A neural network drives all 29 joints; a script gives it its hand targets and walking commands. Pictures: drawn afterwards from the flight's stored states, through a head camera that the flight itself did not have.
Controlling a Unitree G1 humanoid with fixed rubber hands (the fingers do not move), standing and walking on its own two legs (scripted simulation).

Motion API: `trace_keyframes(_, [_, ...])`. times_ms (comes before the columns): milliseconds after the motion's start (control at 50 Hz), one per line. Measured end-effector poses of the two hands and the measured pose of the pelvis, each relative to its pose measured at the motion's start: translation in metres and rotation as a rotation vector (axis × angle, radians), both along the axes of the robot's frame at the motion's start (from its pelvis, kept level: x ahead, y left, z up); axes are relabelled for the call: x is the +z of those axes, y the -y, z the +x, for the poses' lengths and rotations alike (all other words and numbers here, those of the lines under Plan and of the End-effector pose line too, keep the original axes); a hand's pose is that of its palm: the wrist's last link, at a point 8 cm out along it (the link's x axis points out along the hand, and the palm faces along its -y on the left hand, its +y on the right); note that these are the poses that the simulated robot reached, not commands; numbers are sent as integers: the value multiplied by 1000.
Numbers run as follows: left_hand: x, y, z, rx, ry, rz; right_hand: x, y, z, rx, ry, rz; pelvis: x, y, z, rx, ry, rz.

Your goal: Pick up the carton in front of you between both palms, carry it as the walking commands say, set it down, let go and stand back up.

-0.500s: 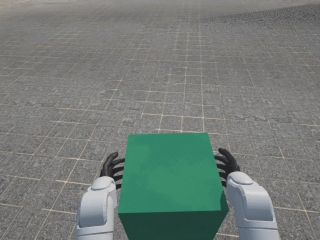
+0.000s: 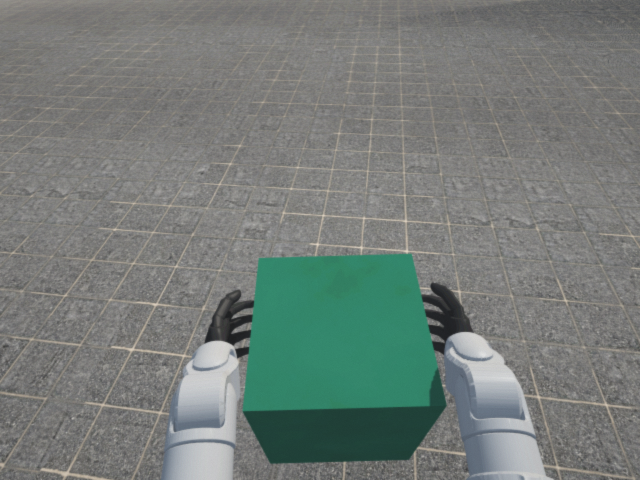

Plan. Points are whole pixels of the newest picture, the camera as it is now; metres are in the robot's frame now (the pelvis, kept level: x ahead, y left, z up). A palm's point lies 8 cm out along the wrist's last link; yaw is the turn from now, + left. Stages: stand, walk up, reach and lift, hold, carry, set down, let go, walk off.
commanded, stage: carry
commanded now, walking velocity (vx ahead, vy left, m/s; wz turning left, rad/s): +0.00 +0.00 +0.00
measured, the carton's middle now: (337, 363) +0.30 +0.00 -0.04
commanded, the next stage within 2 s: hold in 0.28 s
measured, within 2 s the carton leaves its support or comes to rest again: neither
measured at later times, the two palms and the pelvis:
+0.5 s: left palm (224, 356) +0.28 +0.14 +0.04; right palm (468, 356) +0.27 -0.16 +0.04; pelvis -0.01 +0.00 +0.01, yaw -2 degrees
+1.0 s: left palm (213, 360) +0.26 +0.15 +0.06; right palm (466, 359) +0.25 -0.15 +0.06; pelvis -0.03 +0.01 +0.00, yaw -2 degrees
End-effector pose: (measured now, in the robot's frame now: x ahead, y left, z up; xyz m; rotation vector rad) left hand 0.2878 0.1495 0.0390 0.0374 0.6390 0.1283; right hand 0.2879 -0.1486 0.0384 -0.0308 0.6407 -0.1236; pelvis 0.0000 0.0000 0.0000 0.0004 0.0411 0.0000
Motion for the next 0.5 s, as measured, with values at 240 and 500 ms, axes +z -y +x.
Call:
trace_keyframes(240, [-1, 1, -1, 0, -25, 4, -1, 1, -1, 3, -25, -4, 0, 1, 3, 0, 4, 0])
trace_keyframes(500, [4, 7, -12, -42, -31, 15, 3, 7, -23, -25, -31, -14, 8, -2, -8, -38, 142, -5])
